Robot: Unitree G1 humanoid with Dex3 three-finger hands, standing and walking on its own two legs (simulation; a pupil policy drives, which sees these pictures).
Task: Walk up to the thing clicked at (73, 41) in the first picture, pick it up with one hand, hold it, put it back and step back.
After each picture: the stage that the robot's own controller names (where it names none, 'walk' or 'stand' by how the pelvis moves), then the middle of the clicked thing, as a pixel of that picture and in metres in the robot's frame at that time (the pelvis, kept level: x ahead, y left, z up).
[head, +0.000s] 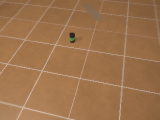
stand; (72, 37) +1.48 +0.18 -0.72
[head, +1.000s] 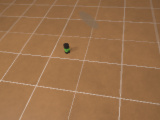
walk; (66, 48) +1.35 +0.32 -0.71
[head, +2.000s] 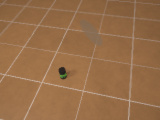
walk; (62, 73) +0.89 +0.30 -0.71
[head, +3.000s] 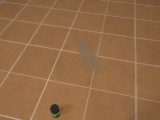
walk; (55, 111) +0.53 +0.25 -0.69
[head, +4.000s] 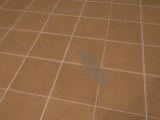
stand; out of the picture +0.33 +0.24 -0.70
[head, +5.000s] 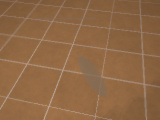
stand; out of the picture +0.30 +0.23 -0.72
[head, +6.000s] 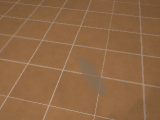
stand; out of the picture +0.32 +0.23 -0.73
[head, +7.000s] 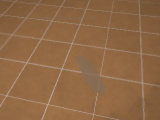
stand; out of the picture +0.32 +0.24 -0.73
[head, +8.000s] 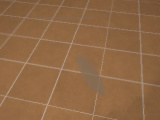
stand; out of the picture +0.31 +0.24 -0.73
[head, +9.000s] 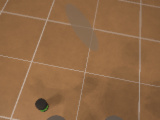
go down; (42, 105) +0.35 +0.24 -0.56
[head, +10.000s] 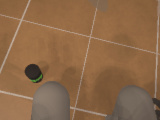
go down; (34, 74) +0.39 +0.26 -0.32
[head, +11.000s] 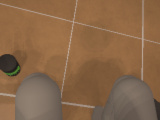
close in; (10, 66) +0.38 +0.29 -0.26
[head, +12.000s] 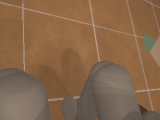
close; out of the picture +0.37 +0.31 -0.21
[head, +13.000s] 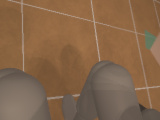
close; out of the picture +0.36 +0.31 -0.22
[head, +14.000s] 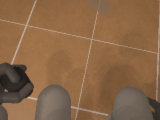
lift; (18, 84) +0.31 +0.24 -0.05
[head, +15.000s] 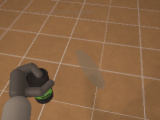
hold; (41, 86) +0.33 +0.17 +0.04
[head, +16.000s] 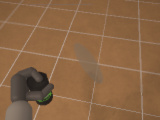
hold; (40, 89) +0.33 +0.18 +0.00
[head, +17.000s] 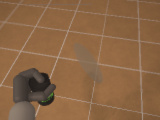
crouch; (42, 89) +0.33 +0.17 -0.01
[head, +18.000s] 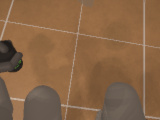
crouch; (8, 57) +0.42 +0.25 -0.10
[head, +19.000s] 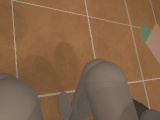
lower; out of the picture +0.39 +0.33 -0.22
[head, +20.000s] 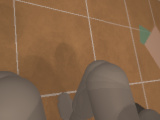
lower; out of the picture +0.39 +0.33 -0.22
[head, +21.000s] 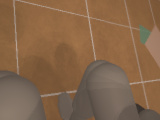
lower; out of the picture +0.38 +0.33 -0.22
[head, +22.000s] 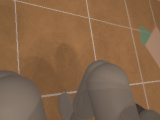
lower; out of the picture +0.37 +0.32 -0.22
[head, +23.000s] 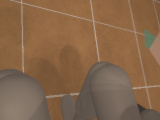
loosen; out of the picture +0.36 +0.31 -0.22
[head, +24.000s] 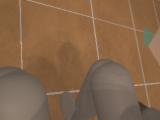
withdraw; out of the picture +0.36 +0.30 -0.22
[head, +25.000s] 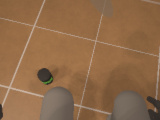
walk; (45, 76) +0.41 +0.24 -0.40
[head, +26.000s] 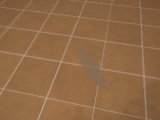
stand; out of the picture +0.33 +0.22 -0.66
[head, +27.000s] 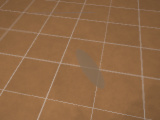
stand; out of the picture +0.34 +0.23 -0.67
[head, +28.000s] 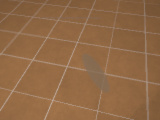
stand; out of the picture +0.35 +0.22 -0.71
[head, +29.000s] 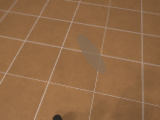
walk; out of the picture +0.38 +0.19 -0.70
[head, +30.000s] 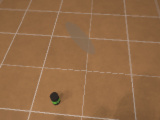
walk; (55, 98) +0.54 +0.26 -0.69
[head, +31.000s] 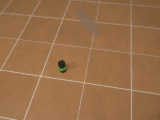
walk; (62, 66) +0.86 +0.25 -0.69
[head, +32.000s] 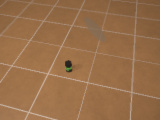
stand; (68, 66) +0.99 +0.21 -0.71
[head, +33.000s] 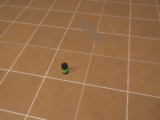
stand; (64, 68) +1.00 +0.24 -0.73
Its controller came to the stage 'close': yes
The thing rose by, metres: 0.72
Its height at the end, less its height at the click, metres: +0.00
